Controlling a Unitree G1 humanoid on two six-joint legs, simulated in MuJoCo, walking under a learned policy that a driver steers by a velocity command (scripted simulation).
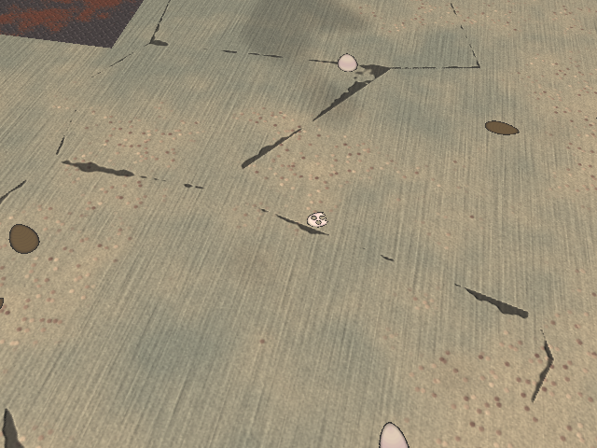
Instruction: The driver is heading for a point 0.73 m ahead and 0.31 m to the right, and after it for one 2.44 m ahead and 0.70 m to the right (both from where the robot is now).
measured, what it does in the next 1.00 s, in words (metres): walks ahead, turning right: right foot, then left foot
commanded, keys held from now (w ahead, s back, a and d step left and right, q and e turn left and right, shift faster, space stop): w+e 1.00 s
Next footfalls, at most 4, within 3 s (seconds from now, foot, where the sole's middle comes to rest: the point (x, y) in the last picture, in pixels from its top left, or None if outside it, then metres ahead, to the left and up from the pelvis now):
0.36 right None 0.33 -0.11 -0.78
0.88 left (333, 363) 0.69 -0.07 -0.78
1.36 right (451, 357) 0.72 -0.36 -0.78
1.78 left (360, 337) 0.77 -0.14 -0.78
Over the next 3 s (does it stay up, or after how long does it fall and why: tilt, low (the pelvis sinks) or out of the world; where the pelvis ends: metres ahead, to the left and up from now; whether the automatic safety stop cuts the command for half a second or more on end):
stays up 0.72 -0.25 0.00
